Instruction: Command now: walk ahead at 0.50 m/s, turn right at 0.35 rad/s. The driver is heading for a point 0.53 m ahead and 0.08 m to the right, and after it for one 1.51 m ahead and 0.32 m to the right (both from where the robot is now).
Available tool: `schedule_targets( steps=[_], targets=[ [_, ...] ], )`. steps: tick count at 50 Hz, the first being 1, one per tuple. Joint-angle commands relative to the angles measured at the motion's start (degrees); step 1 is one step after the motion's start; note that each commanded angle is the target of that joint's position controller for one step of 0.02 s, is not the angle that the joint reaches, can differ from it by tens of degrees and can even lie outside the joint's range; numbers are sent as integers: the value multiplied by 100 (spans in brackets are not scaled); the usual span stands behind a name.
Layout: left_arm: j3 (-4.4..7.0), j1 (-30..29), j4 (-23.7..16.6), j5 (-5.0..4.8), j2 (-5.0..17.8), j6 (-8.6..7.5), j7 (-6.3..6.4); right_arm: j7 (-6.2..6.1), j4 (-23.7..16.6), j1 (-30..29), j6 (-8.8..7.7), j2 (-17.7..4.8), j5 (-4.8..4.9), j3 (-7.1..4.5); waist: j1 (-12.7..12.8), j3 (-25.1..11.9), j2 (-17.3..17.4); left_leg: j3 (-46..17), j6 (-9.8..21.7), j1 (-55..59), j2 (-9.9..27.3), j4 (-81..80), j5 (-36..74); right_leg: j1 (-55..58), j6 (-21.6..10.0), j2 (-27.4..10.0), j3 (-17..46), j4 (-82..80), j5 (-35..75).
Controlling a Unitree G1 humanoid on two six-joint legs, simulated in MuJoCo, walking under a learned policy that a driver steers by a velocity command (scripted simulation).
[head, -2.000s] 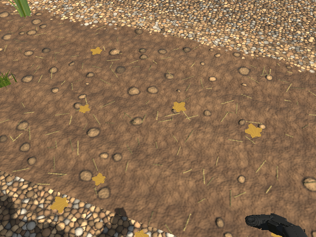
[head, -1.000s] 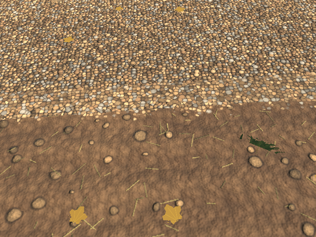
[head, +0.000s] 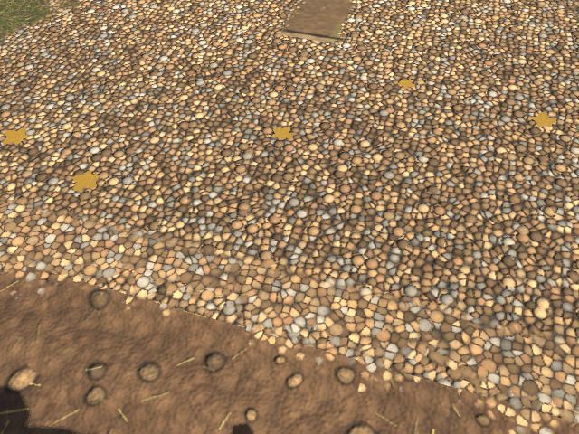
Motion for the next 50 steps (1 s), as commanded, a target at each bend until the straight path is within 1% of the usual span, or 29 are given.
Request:
schedule_targets(
  steps=[1,4,5,6,7,8,9,10,11,13,16,21,24,28,30,31,32,33,34,35,36,37,38,39,40,41,44,47,50],
  targets=[
    [256,-60,-352,13,978,-69,-6,-33,-477,-424,-89,-383,76,-41,-119,8,-734,253,-83,563,-226,-605,465,-451,-834,-1271,1231,-511,1236],
    [315,-86,-385,34,1076,-33,8,-104,-522,-328,-156,-495,106,-81,-245,-61,-737,170,-11,1189,-332,-1112,278,-467,-663,-1344,1528,-71,1215],
    [334,-196,-417,20,1106,-15,26,-134,-435,-20,-192,-522,98,-106,-432,-103,-667,179,38,1692,-382,-1479,311,-606,-564,-1264,1565,210,1102],
    [323,-207,-437,6,1031,-25,30,-195,-294,427,-252,-677,54,-172,-616,-291,-459,81,147,2455,-324,-1760,225,-855,-425,-1015,1478,769,1090],
    [254,-317,-567,-47,761,-75,9,-281,-220,1142,-320,-1051,-46,-283,-967,-784,136,-857,397,3399,602,-2141,-512,-1310,-236,-628,1075,2041,585],
    [133,-146,-797,-158,232,-93,18,-351,-216,1606,-264,-1574,-124,-403,-1022,-1268,1204,-2704,800,4476,2001,-2729,-1604,-2572,-34,82,170,3549,-1490],
    [198,67,-814,-17,619,0,51,-352,-128,1554,-156,-1538,-24,-461,-787,-1150,1237,-3820,1193,4052,2350,-2977,-2260,-3167,-65,-97,-49,4386,-2020],
    [244,-103,-686,77,755,80,35,-313,-217,1228,-141,-983,18,-339,-657,-535,464,-3254,1166,3529,2041,-3024,-2404,-3244,-106,-432,109,4722,-1604],
    [234,-325,-671,96,641,102,-31,-279,-224,977,-174,-673,57,-267,-579,-123,245,-2439,1079,3057,1710,-3125,-1655,-3183,-53,-583,76,4675,-1203],
    [241,-470,-683,158,542,197,-121,-279,-162,890,-254,-476,61,-216,-439,51,498,-1350,900,2692,1299,-3276,-294,-2972,67,-780,-48,4534,-818],
    [224,-775,-825,174,446,293,-210,-252,5,1134,-376,-535,128,-265,-388,-60,414,-602,929,2777,1201,-3292,1175,-3087,174,-800,-129,4627,-363],
    [148,-1718,-1188,177,330,335,-331,-239,242,1442,-367,-582,131,-323,-500,121,318,260,985,2942,1171,-3395,1826,-3534,304,-891,-295,3882,414],
    [58,-2289,-1395,165,234,308,-410,-235,337,1508,-353,-670,121,-360,-603,275,337,734,887,2821,1109,-3399,1825,-3109,210,-887,-570,2848,912],
    [43,-2715,-1614,203,325,302,-429,-274,529,1784,-265,-874,122,-427,-692,375,313,1102,750,3247,1269,-3069,2595,-2662,-116,-710,-1017,2046,415],
    [88,-2508,-1601,240,413,300,-366,-305,608,1841,-189,-1044,118,-460,-552,153,405,1361,664,3513,1290,-2260,4403,-2104,-356,-358,-1258,1841,-187],
    [140,-2078,-1497,254,497,275,-322,-317,636,1865,-135,-1138,119,-476,-353,-140,413,1454,645,3572,1281,-1466,5102,-1583,-502,-122,-1309,1706,-416],
    [225,-1224,-1236,291,612,218,-256,-325,615,1822,-86,-1169,147,-471,41,-638,241,1596,547,3202,1186,-259,4883,-470,-672,85,-1260,1288,-230],
    [379,-288,-977,356,1019,183,-144,-320,460,1828,-82,-1033,130,-425,405,-1241,-281,1618,344,2034,1015,1454,3161,999,-915,-606,-210,1028,-525],
    [533,-548,-1123,256,1757,203,-57,-209,21,2045,-102,-338,157,-286,-98,-1654,-1735,1399,-53,-474,-112,3507,-2098,2567,-1693,-2464,2811,739,664],
    [525,-269,-1214,38,1621,243,-7,-239,-13,1530,-106,-817,124,-371,310,-1990,-720,244,-29,-756,-171,3946,-1935,2511,-1852,-2715,3369,362,2323],
    [430,-602,-1094,26,1306,226,65,-249,-9,1336,-117,-658,263,-326,69,-1290,-474,148,18,-800,129,3812,-1275,1916,-1737,-2603,2097,508,3894],
    [286,-839,-1027,1,844,182,88,-265,114,1416,-142,-505,270,-249,-165,-788,-279,164,56,-499,271,3269,-1057,1154,-1475,-2298,1390,459,4629],
    [192,-1112,-1009,-9,588,144,100,-262,233,1491,-82,-469,205,-244,-383,-535,-224,126,71,-185,380,2832,-1021,649,-1185,-2019,920,302,4574],
    [104,-1346,-1009,-16,408,114,107,-240,354,1739,33,-460,131,-234,-586,-496,-331,111,49,282,372,2556,-980,187,-1051,-1868,572,95,4560],
    [61,-1334,-950,4,361,56,95,-219,475,1880,136,-455,102,-255,-640,-491,-342,122,52,671,284,2380,-855,-127,-931,-1805,314,-8,4840],
    [64,-1271,-869,29,439,-1,87,-193,527,1970,197,-421,121,-268,-696,-523,-353,123,53,800,167,2246,-734,-187,-896,-1770,129,-67,5153],
    [51,-1263,-713,81,533,-72,116,-164,629,1885,268,-292,168,-280,-713,-414,-487,7,85,722,-51,1716,-262,-191,-670,-1663,-427,-199,5204],
    [14,-1269,-635,38,484,-23,191,-160,530,1402,293,-306,124,-302,-593,-240,-704,125,106,465,-70,1074,192,7,-490,-1577,-790,-194,4748],
    [29,-1046,-525,30,521,55,270,-131,366,933,316,-226,100,-271,-389,-178,-705,305,128,377,-48,507,272,309,-582,-1703,-900,-81,4488]
  ],
)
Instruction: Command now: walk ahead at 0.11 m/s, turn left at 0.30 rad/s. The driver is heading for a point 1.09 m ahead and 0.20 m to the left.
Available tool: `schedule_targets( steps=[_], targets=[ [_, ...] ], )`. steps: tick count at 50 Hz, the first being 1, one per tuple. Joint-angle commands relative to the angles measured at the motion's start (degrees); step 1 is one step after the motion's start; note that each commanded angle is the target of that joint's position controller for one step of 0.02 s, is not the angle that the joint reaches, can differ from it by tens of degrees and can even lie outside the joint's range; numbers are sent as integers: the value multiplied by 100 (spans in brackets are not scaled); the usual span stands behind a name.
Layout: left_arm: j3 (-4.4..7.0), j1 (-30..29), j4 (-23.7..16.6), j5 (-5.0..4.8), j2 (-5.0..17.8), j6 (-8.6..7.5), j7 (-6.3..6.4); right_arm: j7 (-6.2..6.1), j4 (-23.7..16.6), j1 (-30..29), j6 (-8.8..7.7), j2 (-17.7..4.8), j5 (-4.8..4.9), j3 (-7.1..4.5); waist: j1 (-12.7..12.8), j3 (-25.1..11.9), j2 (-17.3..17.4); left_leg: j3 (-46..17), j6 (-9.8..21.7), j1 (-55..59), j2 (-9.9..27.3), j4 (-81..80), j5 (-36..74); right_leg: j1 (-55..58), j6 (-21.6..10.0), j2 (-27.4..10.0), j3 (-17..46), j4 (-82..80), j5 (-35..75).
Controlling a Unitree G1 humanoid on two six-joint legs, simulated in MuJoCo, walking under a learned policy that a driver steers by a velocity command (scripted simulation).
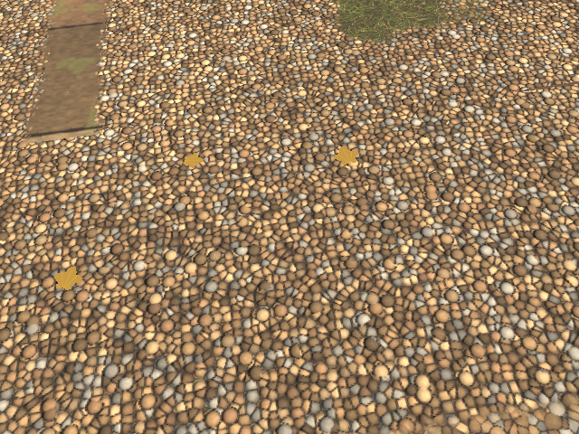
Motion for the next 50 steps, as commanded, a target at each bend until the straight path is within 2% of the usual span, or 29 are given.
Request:
schedule_targets(
  steps=[1,7,9,10,11,12,13,14,15,16,17,19,21,25,29,32,34,35,36,37,38,39,40,41,42,44,46,50],
  targets=[
    [199,184,-192,1,817,1,99,18,-341,-22,-9,-318,-27,-71,117,-527,-709,207,41,412,-15,-383,84,281,-373,-1698,203,23,4414],
    [317,278,-102,28,1009,193,141,34,-553,-146,34,-333,-28,-109,193,-410,-698,441,346,591,-175,-1106,-974,625,-556,-2076,349,761,4286],
    [358,217,-101,14,1083,232,159,19,-584,43,-13,-336,-11,-133,46,-525,-608,468,524,1103,-282,-1799,-760,513,-356,-1996,241,1419,4236],
    [383,196,-116,11,1131,239,164,-7,-548,359,-78,-456,-32,-175,-184,-745,-310,176,685,1787,-207,-2456,274,174,-68,-1761,11,2188,3891],
    [341,146,-354,8,993,221,152,-61,-563,763,-145,-1135,-89,-347,-306,-1154,576,-1396,1148,2802,918,-2691,2675,-896,317,-1174,-325,3704,1885],
    [252,-93,-640,-21,625,320,120,-86,-497,984,-87,-1604,59,-500,-356,-1366,1463,-2984,2267,3276,2042,-2875,4989,-2291,580,91,-13,4867,-2697],
    [246,-139,-536,104,697,410,112,-88,-450,1023,-43,-1359,196,-454,-321,-1360,373,-2491,2282,3147,1903,-2885,4260,-2333,635,-321,793,5392,-2624],
    [256,-222,-539,35,704,421,95,-112,-540,554,9,-1159,156,-404,-176,-824,203,-2090,2121,2624,1583,-3044,3469,-2509,681,-392,845,5416,-2169],
    [281,-276,-526,14,780,400,98,-132,-630,90,81,-939,119,-332,8,-455,-28,-1783,1813,2279,1206,-3213,2695,-2566,724,-508,880,5075,-1759],
    [318,-281,-543,80,893,404,98,-150,-709,-172,103,-838,153,-299,103,-342,54,-1611,1621,2151,952,-3274,2426,-2553,780,-549,866,4815,-1472],
    [316,-122,-484,130,877,434,78,-142,-754,-290,107,-804,122,-288,158,-486,179,-1433,1546,2115,757,-3244,2550,-2389,841,-487,795,4769,-1292],
    [299,-23,-497,87,788,480,47,-103,-721,-141,64,-937,97,-331,140,-738,145,-1412,1486,2225,666,-3182,2617,-2281,925,-429,793,4505,-1193],
    [282,-145,-572,43,741,509,53,-90,-688,-16,49,-1074,76,-381,57,-760,218,-1563,1451,2296,631,-3208,2177,-2328,976,-434,823,4078,-1187],
    [280,-453,-734,36,791,524,79,-74,-726,58,105,-1165,24,-430,-117,-710,466,-2025,1427,2209,597,-3303,930,-2302,980,-420,917,3432,-1170],
    [260,-530,-848,-13,810,443,102,-31,-796,-48,142,-1227,-19,-476,-152,-738,530,-2438,1368,2056,568,-3190,803,-1918,879,-286,957,2833,-1249],
    [250,-226,-842,-68,842,361,134,0,-837,-257,162,-1214,-14,-485,-36,-836,612,-2702,1212,2008,536,-3019,1221,-1352,721,-162,941,2103,-1307],
    [220,309,-674,-51,747,290,165,-31,-841,-484,182,-1055,54,-419,240,-907,516,-2480,860,1695,324,-2709,1072,-425,565,-195,769,704,-469],
    [239,245,-693,28,904,247,196,-67,-818,-338,168,-815,77,-334,152,-838,69,-2211,536,1359,18,-2375,326,-95,436,-678,1300,-45,-395],
    [250,-112,-880,140,1264,220,196,-81,-843,-46,143,-366,107,-195,-89,-863,-1210,-1343,204,798,-750,-1496,-1038,103,43,-2073,3020,-708,-472],
    [225,-327,-889,171,1275,213,126,-133,-780,-171,168,-727,18,-281,-20,-588,-1307,-983,127,1088,-1071,-973,-2028,-946,-526,-2499,3537,-630,219],
    [109,-500,-872,136,906,175,61,-140,-659,-62,190,-752,4,-278,-168,-459,-1001,-1131,95,1490,-850,-722,-1831,-1226,-637,-2284,3311,-638,383],
    [12,-779,-836,77,633,137,16,-116,-505,17,203,-658,20,-238,-323,-320,-913,-962,43,1692,-657,-862,-1425,-1301,-464,-1889,2806,-594,349],
    [20,-855,-801,64,693,131,1,-106,-439,-3,196,-624,10,-213,-337,-285,-1108,-678,-23,1738,-595,-1085,-1161,-1130,-237,-1489,2443,-459,548],
    [80,-722,-735,31,887,134,7,-110,-436,-125,179,-653,-21,-205,-230,-304,-1322,-486,-75,1631,-603,-1261,-1068,-777,-161,-1289,2333,-228,1123],
    [157,-472,-657,12,1095,154,-3,-129,-419,-230,159,-713,-3,-203,-98,-388,-1311,-342,-120,1481,-678,-1364,-1190,-375,-187,-1224,2348,22,1820],
    [284,40,-493,-39,1357,189,-21,-191,-430,-430,136,-759,86,-198,111,-574,-1172,-266,-172,1145,-726,-1394,-1417,319,-327,-1360,2643,340,2689],
    [365,262,-399,-47,1419,234,-22,-259,-469,-604,118,-740,150,-182,213,-647,-1174,-286,-182,887,-699,-1318,-1557,660,-443,-1466,2978,415,2839],
    [473,177,-335,-26,1370,339,-35,-307,-519,-683,71,-663,177,-139,195,-765,-1079,-339,-104,984,-691,-1288,-1619,554,-543,-1445,3354,350,2588]
  ],
)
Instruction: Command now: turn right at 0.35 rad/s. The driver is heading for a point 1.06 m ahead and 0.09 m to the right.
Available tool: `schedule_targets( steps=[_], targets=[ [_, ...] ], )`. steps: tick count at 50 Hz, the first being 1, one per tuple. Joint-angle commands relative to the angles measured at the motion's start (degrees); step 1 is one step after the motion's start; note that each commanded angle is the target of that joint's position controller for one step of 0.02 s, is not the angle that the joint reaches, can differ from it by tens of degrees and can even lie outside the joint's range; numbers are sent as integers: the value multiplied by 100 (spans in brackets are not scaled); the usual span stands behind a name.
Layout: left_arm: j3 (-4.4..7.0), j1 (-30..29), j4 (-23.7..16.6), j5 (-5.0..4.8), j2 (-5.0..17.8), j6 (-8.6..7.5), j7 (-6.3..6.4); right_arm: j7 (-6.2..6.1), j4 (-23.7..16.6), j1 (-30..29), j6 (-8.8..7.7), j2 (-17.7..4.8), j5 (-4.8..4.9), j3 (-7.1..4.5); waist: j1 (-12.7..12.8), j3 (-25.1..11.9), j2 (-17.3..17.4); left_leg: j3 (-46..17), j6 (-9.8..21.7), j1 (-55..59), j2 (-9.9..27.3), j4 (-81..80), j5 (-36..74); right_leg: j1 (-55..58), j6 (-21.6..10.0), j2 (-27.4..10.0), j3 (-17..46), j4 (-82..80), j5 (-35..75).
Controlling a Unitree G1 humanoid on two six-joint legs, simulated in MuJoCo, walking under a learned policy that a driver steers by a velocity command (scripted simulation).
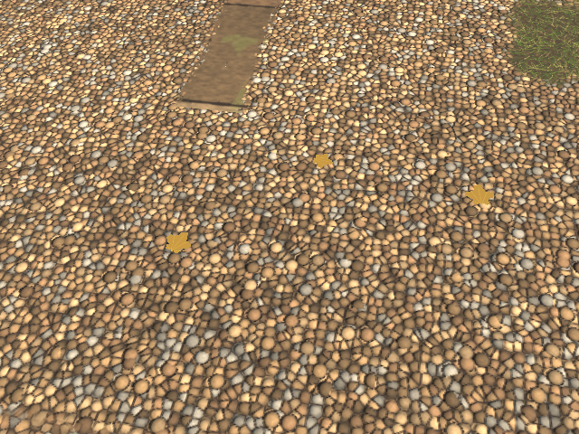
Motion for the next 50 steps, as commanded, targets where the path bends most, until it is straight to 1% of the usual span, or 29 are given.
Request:
schedule_targets(
  steps=[1,3,4,5,6,7,8,9,10,11,12,13,16,18,25,26,27,28,29,30,31,32,33,34,35,37,42,46,50],
  targets=[
    [380,99,-185,5,1105,39,6,-57,-337,91,-112,-457,25,-94,-64,-613,-870,26,69,-713,-60,-119,-41,1244,-875,-1382,1942,-396,2401],
    [424,-165,-212,-1,1105,104,-28,-71,-287,330,-154,-426,19,-73,-217,-651,-835,70,172,-188,-93,-721,288,838,-736,-1222,1948,-377,1995],
    [437,-368,-251,-17,1095,142,-46,-88,-217,561,-174,-403,4,-66,-368,-650,-797,146,235,280,-111,-1342,708,491,-572,-1061,1862,-297,1650],
    [432,-504,-304,-43,1035,163,-54,-123,-154,768,-197,-503,-41,-93,-460,-645,-679,50,311,911,50,-1972,1142,-84,-303,-836,1732,-150,979],
    [370,-418,-383,-69,787,151,-58,-171,-173,806,-209,-949,-146,-185,-374,-605,78,-863,556,1433,982,-2509,824,-917,24,-378,1278,511,-234],
    [314,-137,-422,-85,514,129,-21,-172,-391,338,-184,-1426,-175,-255,-190,-446,1215,-2222,1088,1319,2340,-2851,1240,-1735,234,557,47,1641,-1779],
    [416,-203,-347,95,986,147,25,-129,-383,282,-165,-1325,-238,-254,-227,-260,949,-2134,1618,416,2728,-2612,2046,-1497,274,116,-192,2900,-2233],
    [475,-67,-208,89,1089,176,15,-92,-464,24,-184,-853,-199,-119,-7,-131,482,-1671,1602,174,2390,-2534,2457,-1307,250,25,-109,3459,-1979],
    [481,90,-82,101,1020,222,-22,-74,-511,-218,-195,-624,-170,-50,127,19,383,-1065,1407,52,1976,-2417,2700,-1278,281,-1,-171,3847,-1643],
    [483,173,-37,101,998,268,-79,-85,-567,-285,-208,-590,-182,-24,168,-35,546,-676,1240,238,1697,-2330,2857,-1375,328,-6,-236,4057,-1399],
    [463,180,-33,93,955,297,-141,-106,-557,-188,-227,-633,-182,-24,111,-45,712,-442,1212,457,1591,-2212,3303,-1521,406,-25,-325,4080,-1340],
    [435,86,-53,78,915,310,-184,-102,-508,2,-229,-684,-184,-38,2,-66,711,-295,1218,664,1541,-2122,3588,-1607,480,-48,-420,3978,-1313],
    [365,-334,-242,48,814,331,-256,-91,-351,546,-235,-831,-171,-98,-304,-149,694,-263,1378,1345,1771,-1939,4051,-1835,613,-164,-556,3438,-1386],
    [327,-484,-341,31,761,350,-289,-65,-306,666,-237,-909,-181,-136,-380,-192,759,-189,1418,1478,1890,-1858,4165,-1717,607,-242,-655,3029,-1491],
    [236,-577,-588,-59,647,323,-301,96,-258,592,-222,-1110,-190,-238,-367,-370,1002,197,1252,918,1990,-1333,4425,-360,252,-217,-1137,1353,-1523],
    [215,-401,-531,-36,577,291,-265,113,-221,537,-206,-1100,-156,-231,-220,-408,913,247,1150,768,1896,-1108,4278,23,167,-150,-1154,690,-1106],
    [193,-168,-443,35,557,225,-208,123,-179,490,-186,-1039,-111,-205,-19,-431,686,369,906,428,1755,-791,3872,622,87,-167,-1054,-403,-125],
    [228,33,-393,158,854,124,-134,144,-174,675,-180,-716,-105,-106,8,-710,-157,653,540,-295,1430,-63,2758,1609,-29,-953,-32,-1079,468],
    [224,-220,-544,105,1287,29,-84,173,-393,775,-154,14,-115,118,-212,-733,-1471,1027,154,-1244,610,461,-525,1769,-656,-2634,1608,-1011,2773],
    [132,70,-320,39,886,-22,-17,100,-177,612,-22,-356,-95,43,121,-869,-872,297,153,-426,778,793,-848,1041,-1169,-2627,1087,-770,2906],
    [-14,-315,-287,86,540,-48,18,128,-97,656,31,-405,-15,28,-138,-503,-767,152,174,-402,719,858,-657,846,-1134,-2316,635,-832,2631],
    [-69,-676,-299,113,441,-42,65,149,11,661,27,-482,-6,-1,-224,-201,-748,35,179,-463,665,816,-365,690,-900,-2016,263,-921,2232],
    [-58,-842,-303,105,558,-33,133,165,108,713,13,-641,-55,-65,-283,-105,-883,69,174,-583,570,887,-91,803,-706,-1785,1,-898,2289],
    [-19,-791,-268,64,715,-20,179,182,222,885,10,-759,-121,-118,-280,-141,-940,124,140,-658,451,1164,26,935,-690,-1698,-225,-748,2908],
    [12,-666,-235,23,814,4,181,190,304,989,9,-771,-131,-143,-254,-249,-788,141,105,-747,364,1490,29,1081,-722,-1734,-341,-635,3289],
    [49,-581,-231,-11,843,36,174,200,337,1022,37,-674,-89,-161,-214,-307,-577,187,13,-921,347,2001,10,1120,-834,-1874,-448,-646,3080],
    [79,-525,-180,71,694,39,227,256,179,696,136,-538,-118,-204,-93,-20,-674,357,-116,-1360,458,1933,121,1039,-1009,-1971,-491,-884,1488],
    [137,-454,-121,106,752,-9,206,320,4,554,151,-383,-136,-175,-77,-147,-671,509,-24,-1190,548,1330,13,1063,-1100,-2121,-586,-749,1415],
    [211,-510,-140,147,916,-29,121,380,-186,507,151,-382,-86,-167,-124,-333,-794,733,175,-638,529,697,-30,806,-1049,-2254,-753,-487,1714]
  ],
)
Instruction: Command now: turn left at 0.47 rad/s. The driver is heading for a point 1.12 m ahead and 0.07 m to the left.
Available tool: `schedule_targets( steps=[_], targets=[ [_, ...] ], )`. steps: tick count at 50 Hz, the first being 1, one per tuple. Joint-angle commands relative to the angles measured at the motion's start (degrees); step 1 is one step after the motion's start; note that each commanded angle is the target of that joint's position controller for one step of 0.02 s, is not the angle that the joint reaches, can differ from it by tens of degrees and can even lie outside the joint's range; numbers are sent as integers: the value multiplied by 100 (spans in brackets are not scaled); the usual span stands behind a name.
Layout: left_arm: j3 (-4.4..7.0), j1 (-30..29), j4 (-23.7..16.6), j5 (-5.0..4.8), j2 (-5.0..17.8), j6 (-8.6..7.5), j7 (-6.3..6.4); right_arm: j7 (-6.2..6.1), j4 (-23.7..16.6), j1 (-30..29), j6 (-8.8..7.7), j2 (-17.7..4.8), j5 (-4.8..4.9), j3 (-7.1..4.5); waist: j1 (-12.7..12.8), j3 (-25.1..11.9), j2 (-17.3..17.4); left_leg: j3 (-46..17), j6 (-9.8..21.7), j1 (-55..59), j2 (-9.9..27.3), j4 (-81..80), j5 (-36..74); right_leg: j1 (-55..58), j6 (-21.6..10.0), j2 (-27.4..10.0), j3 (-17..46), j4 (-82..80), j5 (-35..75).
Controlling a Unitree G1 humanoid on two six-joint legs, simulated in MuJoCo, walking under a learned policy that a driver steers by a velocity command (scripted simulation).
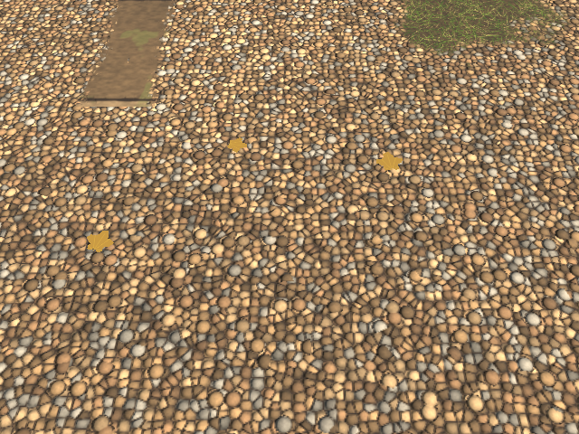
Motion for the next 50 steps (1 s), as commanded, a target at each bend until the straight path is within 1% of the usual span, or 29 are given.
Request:
schedule_targets(
  steps=[1,4,5,6,7,9,10,11,12,14,17,24,26,29,30,31,32,33,34,36,38,40,43,45,46,47,48,49,50],
  targets=[
    [249,-19,-297,25,948,-67,-41,42,-490,-50,-75,-380,38,-68,109,-638,-837,153,163,52,6,-440,-31,369,-932,-1762,1157,-541,2160],
    [308,-53,-283,-21,1061,-10,-79,46,-502,241,-190,-386,29,-71,-160,-742,-529,196,374,1004,-129,-1945,1033,-142,-381,-1607,738,217,1438],
    [289,181,-250,-14,903,22,-112,-15,-491,371,-280,-749,-61,-156,-194,-694,429,-833,537,1434,373,-2969,1352,-743,55,-1178,297,1274,419],
    [161,30,-649,-17,435,69,-108,-57,-666,372,-344,-1656,-33,-352,-104,-517,1910,-3367,1303,1659,2096,-3333,3060,-2340,532,34,54,2533,-2190],
    [186,-346,-669,11,673,161,-31,-81,-511,782,-327,-1589,-23,-390,-425,-572,1042,-3144,1884,1375,2154,-3179,3559,-2244,505,74,1028,3441,-2315],
    [211,-82,-521,-115,727,152,-61,-157,-636,39,-278,-1039,46,-237,36,-271,489,-2125,1609,1112,1390,-3124,3048,-2270,457,-124,1323,3649,-1253],
    [248,-26,-482,-54,815,108,-71,-185,-745,-307,-265,-915,65,-195,146,-291,549,-1912,1390,1242,1078,-3104,2949,-2314,451,-129,1331,3536,-893],
    [264,110,-404,35,871,98,-100,-197,-798,-386,-270,-814,75,-163,147,-453,623,-1755,1363,1357,923,-3025,3438,-2231,489,-72,1270,3655,-686],
    [273,182,-387,47,863,106,-128,-178,-797,-289,-286,-804,85,-151,137,-639,520,-1722,1368,1477,891,-2959,3755,-2173,525,-22,1278,3761,-611],
    [260,169,-431,-12,776,136,-148,-147,-757,-92,-329,-917,89,-186,93,-730,350,-1790,1368,1619,884,-2915,3826,-2224,594,-10,1319,3679,-547],
    [252,17,-527,-26,734,184,-117,-154,-724,92,-337,-990,57,-214,-15,-604,506,-2040,1372,1666,824,-2944,3337,-2381,662,2,1369,3254,-566],
    [129,161,-293,-82,460,186,-116,-251,-578,-64,-426,-494,-116,88,-62,-699,528,-1689,1273,1128,844,-3083,2975,-1002,496,-43,1258,1671,-667],
    [118,216,-206,-118,497,177,-111,-278,-480,-122,-439,-582,-144,118,-58,-614,588,-1661,1229,914,867,-3035,2837,-543,402,79,1208,1196,-702],
    [119,411,-147,-132,579,80,-101,-346,-406,-298,-398,-860,-35,53,179,-529,399,-1619,1108,879,908,-2571,3183,-134,237,194,1152,88,-125],
    [114,429,-149,-104,644,12,-92,-368,-375,-241,-402,-881,-15,36,212,-537,229,-1558,923,797,838,-2394,3093,113,175,71,1407,-422,486],
    [151,502,-160,-38,898,-60,-73,-375,-450,-215,-422,-809,-24,40,130,-653,-143,-1350,720,641,562,-1955,2748,315,45,-401,2120,-539,1195],
    [275,396,-174,-102,1395,-85,-101,-364,-534,-126,-408,-641,6,48,-117,-577,-882,-679,467,205,-244,-1497,1584,262,-425,-1085,3126,-523,2395],
    [258,583,-118,-131,1213,-94,-164,-391,-481,-237,-363,-525,-56,91,103,-661,-1099,-316,346,113,-554,-1148,328,191,-954,-1561,3750,-779,2186],
    [295,850,-34,-92,1182,-83,-199,-370,-555,-404,-376,-539,-85,82,247,-589,-1222,-296,369,-349,-653,-457,-461,365,-1209,-1586,4050,-1014,925],
    [339,916,10,-26,1108,-34,-181,-219,-687,-735,-428,-621,-116,34,307,-203,-960,-526,338,-1089,-412,395,-449,254,-1217,-1324,4168,-1515,-1647],
    [357,673,-60,-61,1025,-20,-153,-106,-730,-762,-525,-555,-81,56,204,-85,-976,-460,184,-1131,-299,159,-79,155,-1038,-964,3886,-1690,-1856],
    [404,740,-61,-64,1029,-47,-176,-65,-743,-833,-616,-446,-81,98,273,-268,-829,-304,48,-916,-376,-256,9,244,-1024,-751,3669,-1575,-1329],
    [509,673,-108,-69,1160,-81,-226,-84,-790,-744,-682,-408,-30,125,234,-467,-866,-241,49,-154,-478,-1192,106,-89,-951,-585,3617,-1331,-1220],
    [543,232,-268,-77,1145,-64,-259,-185,-616,-85,-715,-382,21,116,-200,-500,-781,-111,127,1196,-558,-2420,875,-968,-695,-288,3476,-949,-1355],
    [529,138,-330,-78,1003,-89,-246,-275,-485,365,-752,-542,5,61,-419,-532,-507,-242,157,2190,-435,-2758,1097,-1755,-459,-6,3320,-454,-1639],
    [434,73,-484,-106,629,-160,-253,-372,-406,937,-797,-1054,-62,-52,-637,-716,433,-1451,328,3065,695,-3313,-126,-2711,-171,453,2722,802,-2028],
    [295,-44,-757,-142,223,-225,-269,-401,-451,1078,-786,-1795,-147,-207,-630,-805,1480,-3860,808,3014,2198,-4200,-2097,-3541,-17,1065,1910,2247,-1976],
    [345,-88,-758,-4,645,-238,-279,-401,-453,714,-773,-1598,-206,-197,-309,-306,789,-3999,1132,2275,2363,-4206,-2290,-3612,-60,376,2023,3010,-1388],
    [390,-23,-633,12,787,-255,-350,-365,-549,398,-816,-1108,-148,-78,-120,10,342,-3401,1100,1948,2032,-4137,-1844,-3543,-58,196,2025,3210,-895]
  ],
)
Keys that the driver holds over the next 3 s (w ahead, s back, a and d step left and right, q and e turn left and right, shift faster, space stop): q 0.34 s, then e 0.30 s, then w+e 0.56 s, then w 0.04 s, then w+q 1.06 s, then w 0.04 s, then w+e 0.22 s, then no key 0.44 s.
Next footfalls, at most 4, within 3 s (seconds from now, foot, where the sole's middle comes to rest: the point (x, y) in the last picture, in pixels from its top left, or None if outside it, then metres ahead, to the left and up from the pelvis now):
0.10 left None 0.02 0.11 -0.78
0.62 right None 0.06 -0.08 -0.78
0.94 left None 0.07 0.15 -0.78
1.38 right None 0.36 -0.10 -0.78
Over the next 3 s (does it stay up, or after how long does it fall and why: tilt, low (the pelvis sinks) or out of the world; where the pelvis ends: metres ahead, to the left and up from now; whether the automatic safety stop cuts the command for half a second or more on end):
stays up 1.02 0.07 -0.01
